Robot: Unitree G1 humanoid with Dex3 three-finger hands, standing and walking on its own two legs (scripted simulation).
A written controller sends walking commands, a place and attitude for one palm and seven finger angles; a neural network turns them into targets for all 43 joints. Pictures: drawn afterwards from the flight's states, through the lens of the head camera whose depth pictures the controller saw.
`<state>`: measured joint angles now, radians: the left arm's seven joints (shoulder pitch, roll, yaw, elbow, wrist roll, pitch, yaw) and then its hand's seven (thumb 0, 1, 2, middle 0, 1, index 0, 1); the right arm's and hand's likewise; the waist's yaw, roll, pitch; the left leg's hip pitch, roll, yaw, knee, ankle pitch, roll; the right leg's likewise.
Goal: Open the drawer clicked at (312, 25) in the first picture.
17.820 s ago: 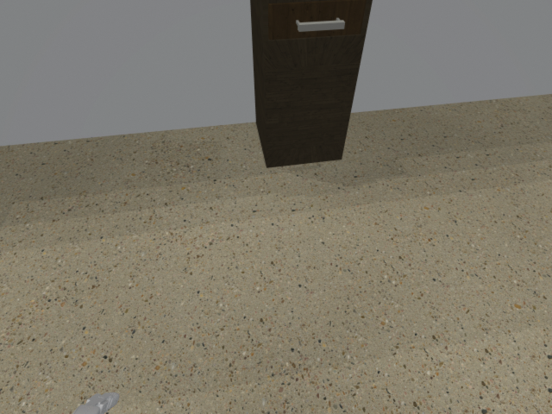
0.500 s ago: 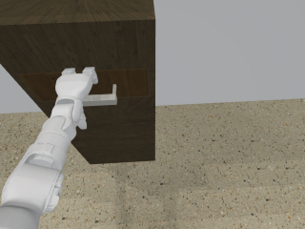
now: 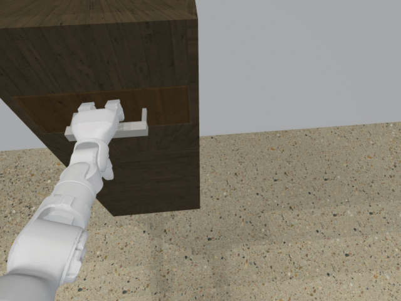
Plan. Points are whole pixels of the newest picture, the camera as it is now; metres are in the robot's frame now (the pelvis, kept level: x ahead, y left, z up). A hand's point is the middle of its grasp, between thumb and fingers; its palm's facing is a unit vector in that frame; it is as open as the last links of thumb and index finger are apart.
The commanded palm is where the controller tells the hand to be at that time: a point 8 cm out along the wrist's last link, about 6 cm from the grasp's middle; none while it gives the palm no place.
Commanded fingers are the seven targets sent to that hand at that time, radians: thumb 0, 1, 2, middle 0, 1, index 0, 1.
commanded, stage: lower the fingers behind the handle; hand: left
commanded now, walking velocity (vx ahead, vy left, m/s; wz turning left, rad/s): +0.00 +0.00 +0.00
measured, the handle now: (109, 123) +0.51 +0.21 +0.01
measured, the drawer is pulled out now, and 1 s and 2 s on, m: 0.00 0.00 0.00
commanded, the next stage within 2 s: close the thumb around the handle in 0.94 s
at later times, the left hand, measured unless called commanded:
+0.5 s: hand (114, 143) +0.47 +0.20 -0.01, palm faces -0.07 -0.02 -1.00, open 13.8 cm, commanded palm +0.45 +0.19 +0.05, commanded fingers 0.00 -0.50 0.30 -0.30 -1.20 -0.30 -1.20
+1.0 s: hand (113, 142) +0.47 +0.20 -0.01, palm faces -0.07 -0.02 -1.00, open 13.8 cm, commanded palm +0.46 +0.19 +0.05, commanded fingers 0.00 -0.50 0.30 -0.30 -1.20 -0.30 -1.20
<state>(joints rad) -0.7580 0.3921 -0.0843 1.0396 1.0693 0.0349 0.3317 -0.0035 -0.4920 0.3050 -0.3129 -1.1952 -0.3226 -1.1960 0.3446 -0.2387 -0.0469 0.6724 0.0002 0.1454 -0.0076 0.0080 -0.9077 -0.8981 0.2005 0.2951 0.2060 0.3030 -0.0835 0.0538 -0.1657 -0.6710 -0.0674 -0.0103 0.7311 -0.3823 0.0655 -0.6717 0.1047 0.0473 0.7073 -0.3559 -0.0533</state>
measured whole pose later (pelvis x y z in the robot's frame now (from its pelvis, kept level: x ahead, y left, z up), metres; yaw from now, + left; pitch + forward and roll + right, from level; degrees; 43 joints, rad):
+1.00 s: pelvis -0.01 +0.00 -0.02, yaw +0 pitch +23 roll -2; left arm -0.86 0.40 -0.09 1.15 1.08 0.04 0.39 0.00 -0.49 0.30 -0.31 -1.20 -0.32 -1.20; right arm 0.35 -0.25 -0.03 0.67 -0.01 0.11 -0.02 0.01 -0.91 -0.90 0.20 0.30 0.21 0.30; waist -0.12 0.05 -0.18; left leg -0.83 -0.06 -0.02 0.86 -0.42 0.06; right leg -0.82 0.11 0.02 0.82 -0.39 -0.05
